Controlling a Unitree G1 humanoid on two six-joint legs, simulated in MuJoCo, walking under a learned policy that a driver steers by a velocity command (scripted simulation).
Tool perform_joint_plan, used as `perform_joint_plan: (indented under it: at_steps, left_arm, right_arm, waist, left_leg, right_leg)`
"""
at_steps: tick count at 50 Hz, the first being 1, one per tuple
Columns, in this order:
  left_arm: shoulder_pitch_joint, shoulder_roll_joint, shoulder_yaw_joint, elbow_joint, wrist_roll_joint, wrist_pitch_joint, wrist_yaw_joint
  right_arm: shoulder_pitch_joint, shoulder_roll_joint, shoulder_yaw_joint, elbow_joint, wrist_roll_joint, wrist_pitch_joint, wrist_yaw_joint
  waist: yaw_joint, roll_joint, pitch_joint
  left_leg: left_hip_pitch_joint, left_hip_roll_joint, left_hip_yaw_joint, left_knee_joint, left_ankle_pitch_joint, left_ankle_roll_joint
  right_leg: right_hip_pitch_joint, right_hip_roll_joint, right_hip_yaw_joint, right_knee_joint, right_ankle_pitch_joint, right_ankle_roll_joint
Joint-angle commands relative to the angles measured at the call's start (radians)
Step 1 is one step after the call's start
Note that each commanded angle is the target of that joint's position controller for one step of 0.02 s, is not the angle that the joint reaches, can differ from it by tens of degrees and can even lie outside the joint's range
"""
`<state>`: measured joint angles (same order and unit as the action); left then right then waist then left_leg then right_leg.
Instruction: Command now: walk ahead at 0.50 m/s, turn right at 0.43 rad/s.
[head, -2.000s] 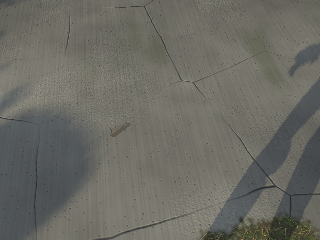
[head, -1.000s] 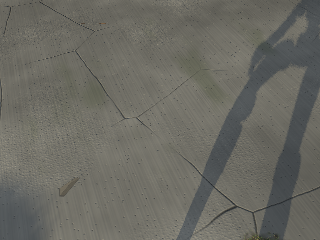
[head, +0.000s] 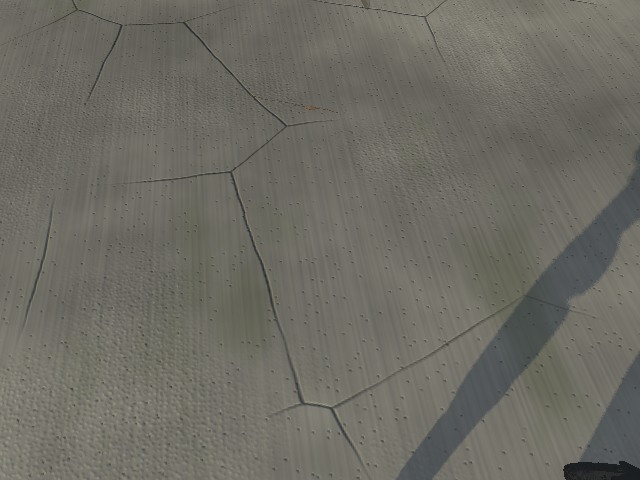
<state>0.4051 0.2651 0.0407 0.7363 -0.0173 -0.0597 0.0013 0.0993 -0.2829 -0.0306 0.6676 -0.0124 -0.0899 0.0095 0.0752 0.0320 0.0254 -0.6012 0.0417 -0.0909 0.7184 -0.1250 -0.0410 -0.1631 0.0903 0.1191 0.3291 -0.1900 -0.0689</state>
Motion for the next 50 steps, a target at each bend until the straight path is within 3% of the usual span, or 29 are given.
perform_joint_plan:
  at_steps: [1,5,7,8,9,10,11,12,13,14,15,17,19,22,25,29,32,33,34,35,36,37,38,39,40,41,43,46,50]
  left_arm:
    - [-0.003,0.191,0.056,-0.053,-0.009,-0.003,0.017]
    - [0.018,0.186,0.060,-0.035,-0.015,0.014,0.023]
    - [-0.006,0.184,0.064,-0.038,-0.014,0.022,0.024]
    - [-0.021,0.163,0.058,-0.045,-0.011,0.023,0.022]
    - [-0.044,0.118,0.042,-0.063,-0.001,0.020,0.018]
    - [0.040,0.049,0.020,-0.084,-0.003,0.012,0.018]
    - [0.098,0.082,0.018,-0.099,-0.020,0.006,0.020]
    - [0.040,0.165,0.040,-0.080,-0.027,0.009,0.020]
    - [-0.036,0.180,0.047,-0.089,-0.017,0.015,0.019]
    - [-0.073,0.165,0.047,-0.097,-0.007,0.018,0.016]
    - [-0.092,0.152,0.050,-0.106,-0.003,0.022,0.012]
    - [-0.095,0.109,0.042,-0.116,-0.009,0.031,0.002]
    - [-0.127,0.090,0.036,-0.136,-0.005,0.035,-0.002]
    - [-0.181,0.079,0.028,-0.155,-0.003,0.028,-0.013]
    - [-0.285,0.063,0.017,-0.181,-0.003,0.016,-0.033]
    - [-0.385,0.072,0.018,-0.233,-0.008,0.017,-0.057]
    - [-0.330,0.123,0.044,-0.243,0.000,0.026,-0.061]
    - [-0.213,0.160,0.067,-0.218,0.001,0.031,-0.057]
    - [-0.040,0.216,0.100,-0.174,-0.004,0.038,-0.042]
    - [0.030,0.338,0.126,-0.163,-0.009,0.043,-0.023]
    - [0.036,0.325,0.113,-0.197,-0.013,0.028,-0.028]
    - [0.023,0.247,0.088,-0.187,0.000,0.016,-0.034]
    - [-0.024,0.214,0.077,-0.176,0.002,0.008,-0.033]
    - [-0.096,0.176,0.063,-0.178,0.004,0.006,-0.030]
    - [-0.150,0.142,0.050,-0.186,0.014,0.002,-0.028]
    - [-0.176,0.131,0.044,-0.187,0.024,-0.002,-0.027]
    - [-0.180,0.139,0.043,-0.160,0.024,-0.018,-0.027]
    - [-0.150,0.153,0.046,-0.113,0.027,-0.034,-0.019]
    - [-0.135,0.161,0.045,-0.074,0.030,-0.038,-0.011]
  right_arm:
    - [-0.106,-0.057,-0.012,-0.076,0.010,-0.020,0.006]
    - [-0.155,-0.088,-0.028,-0.091,0.019,-0.034,0.013]
    - [-0.098,-0.110,-0.042,-0.078,0.022,-0.041,0.010]
    - [-0.022,-0.129,-0.056,-0.058,0.018,-0.044,0.004]
    - [0.110,-0.168,-0.072,-0.042,0.005,-0.046,-0.005]
    - [0.243,-0.250,-0.093,-0.025,-0.008,-0.035,-0.014]
    - [0.277,-0.228,-0.093,0.004,0.012,-0.021,-0.004]
    - [0.224,-0.148,-0.073,-0.009,0.021,-0.017,-0.005]
    - [0.179,-0.112,-0.063,-0.013,0.019,-0.012,-0.007]
    - [0.141,-0.089,-0.053,-0.008,0.012,-0.010,-0.006]
    - [0.118,-0.072,-0.048,0.000,0.005,-0.011,-0.006]
    - [0.103,-0.075,-0.051,0.015,0.003,-0.018,-0.006]
    - [0.108,-0.100,-0.060,0.035,0.006,-0.025,-0.006]
    - [0.112,-0.133,-0.068,0.060,0.007,-0.024,-0.008]
    - [0.138,-0.159,-0.070,0.083,0.015,-0.015,-0.011]
    - [0.196,-0.197,-0.079,0.119,0.034,0.004,-0.012]
    - [0.203,-0.240,-0.092,0.124,0.043,0.026,-0.020]
    - [0.197,-0.246,-0.093,0.121,0.045,0.034,-0.025]
    - [0.202,-0.223,-0.082,0.113,0.040,0.034,-0.030]
    - [0.287,-0.108,-0.041,0.063,-0.006,0.020,-0.020]
    - [0.266,-0.098,-0.022,0.037,-0.005,-0.016,-0.006]
    - [0.141,-0.186,-0.049,0.014,0.040,-0.036,0.005]
    - [0.106,-0.173,-0.041,0.002,0.053,-0.046,0.007]
    - [0.120,-0.157,-0.038,0.023,0.038,-0.044,0.001]
    - [0.141,-0.160,-0.042,0.039,0.025,-0.032,-0.002]
    - [0.168,-0.155,-0.043,0.053,0.024,-0.018,0.001]
    - [0.202,-0.123,-0.037,0.077,0.022,0.006,0.000]
    - [0.124,-0.097,-0.029,0.059,0.021,0.022,-0.006]
    - [0.028,-0.074,-0.021,0.042,0.031,0.012,0.010]
  waist:
    - [-0.004,-0.127,-0.022]
    - [-0.008,-0.136,-0.016]
    - [-0.049,-0.157,-0.027]
    - [-0.091,-0.151,-0.065]
    - [-0.156,-0.107,-0.173]
    - [-0.161,0.101,-0.324]
    - [-0.139,0.284,-0.339]
    - [-0.149,0.150,-0.189]
    - [-0.147,0.077,-0.092]
    - [-0.128,0.046,-0.033]
    - [-0.108,0.061,-0.004]
    - [-0.088,0.084,0.008]
    - [-0.084,0.062,0.014]
    - [-0.094,0.033,0.011]
    - [-0.134,0.017,0.029]
    - [-0.154,0.017,0.055]
    - [-0.093,0.056,-0.012]
    - [-0.022,0.051,-0.078]
    - [0.065,0.017,-0.164]
    - [0.019,-0.233,-0.277]
    - [0.018,-0.257,-0.458]
    - [0.061,-0.147,-0.354]
    - [0.029,-0.113,-0.222]
    - [-0.020,-0.041,-0.147]
    - [-0.058,-0.060,-0.108]
    - [-0.082,-0.087,-0.098]
    - [-0.099,-0.091,-0.088]
    - [-0.076,-0.083,-0.025]
    - [-0.031,-0.083,0.020]
  left_leg:
    - [0.083,-0.052,0.026,-0.139,0.146,-0.016]
    - [0.154,-0.069,-0.002,-0.236,0.118,0.008]
    - [0.250,-0.065,0.006,-0.279,0.072,0.038]
    - [0.376,-0.053,0.016,-0.318,0.074,0.065]
    - [0.597,0.055,-0.069,-0.293,0.044,0.119]
    - [0.942,0.273,-0.379,-0.299,-0.059,0.239]
    - [0.985,0.392,-0.687,-0.392,-0.297,0.319]
    - [0.857,0.354,-0.601,-0.426,-0.394,0.287]
    - [0.739,0.308,-0.449,-0.438,-0.310,0.251]
    - [0.638,0.264,-0.345,-0.467,-0.202,0.237]
    - [0.570,0.234,-0.267,-0.492,-0.120,0.227]
    - [0.491,0.204,-0.152,-0.538,-0.018,0.224]
    - [0.479,0.207,-0.075,-0.564,0.079,0.241]
    - [0.502,0.197,0.036,-0.569,0.196,0.236]
    - [0.517,0.181,0.130,-0.566,0.224,0.210]
    - [0.629,0.221,0.180,-0.530,0.284,0.181]
    - [0.691,0.226,0.239,-0.339,0.709,0.149]
    - [0.662,0.208,0.267,-0.172,0.811,0.130]
    - [0.512,0.173,0.287,0.064,0.730,0.096]
    - [0.080,0.058,0.282,0.451,0.001,0.036]
    - [-0.125,-0.083,0.061,0.659,-0.482,0.020]
    - [-0.223,-0.022,-0.014,0.684,-0.399,0.039]
    - [-0.228,0.020,0.008,0.612,-0.308,0.053]
    - [-0.171,0.067,0.021,0.526,-0.242,0.047]
    - [-0.092,0.099,0.022,0.462,-0.200,0.039]
    - [-0.027,0.112,0.025,0.447,-0.174,0.031]
    - [0.014,0.113,0.044,0.410,-0.131,0.008]
    - [-0.054,0.119,0.037,0.278,0.027,-0.010]
    - [-0.036,0.081,0.049,0.035,0.259,0.010]
  right_leg:
    - [-0.036,-0.209,0.202,-0.093,0.163,-0.144]
    - [0.013,-0.230,0.289,-0.031,0.107,-0.120]
    - [0.021,-0.228,0.318,0.027,0.133,-0.100]
    - [-0.004,-0.191,0.298,0.102,0.178,-0.076]
    - [-0.090,-0.144,0.242,0.298,0.151,-0.043]
    - [-0.364,-0.013,0.102,0.619,-0.145,0.026]
    - [-0.575,-0.030,0.053,0.819,-0.415,0.046]
    - [-0.638,-0.091,0.067,0.906,-0.337,0.056]
    - [-0.634,-0.122,0.033,0.919,-0.257,0.063]
    - [-0.612,-0.147,0.019,0.890,-0.200,0.069]
    - [-0.586,-0.175,0.016,0.860,-0.160,0.070]
    - [-0.541,-0.198,-0.008,0.831,-0.115,0.075]
    - [-0.559,-0.208,-0.016,0.777,-0.064,0.089]
    - [-0.559,-0.212,-0.030,0.629,0.080,0.093]
    - [-0.506,-0.193,-0.082,0.449,0.219,0.075]
    - [-0.499,-0.172,-0.127,0.324,0.177,0.033]
    - [-0.348,-0.087,-0.204,0.293,0.022,-0.027]
    - [-0.187,-0.044,-0.225,0.256,0.025,-0.058]
    - [0.089,-0.029,-0.189,0.215,0.076,-0.099]
    - [0.497,-0.296,0.252,0.221,0.064,-0.242]
    - [0.630,-0.444,0.728,0.032,-0.128,-0.376]
    - [0.562,-0.409,0.610,-0.015,-0.153,-0.302]
    - [0.412,-0.376,0.466,-0.024,-0.091,-0.262]
    - [0.259,-0.341,0.343,-0.027,0.027,-0.227]
    - [0.141,-0.311,0.257,-0.048,0.148,-0.210]
    - [0.063,-0.295,0.217,-0.075,0.205,-0.205]
    - [-0.013,-0.287,0.132,-0.116,0.299,-0.213]
    - [-0.027,-0.275,0.031,-0.167,0.301,-0.193]
    - [0.004,-0.255,-0.081,-0.203,0.224,-0.138]
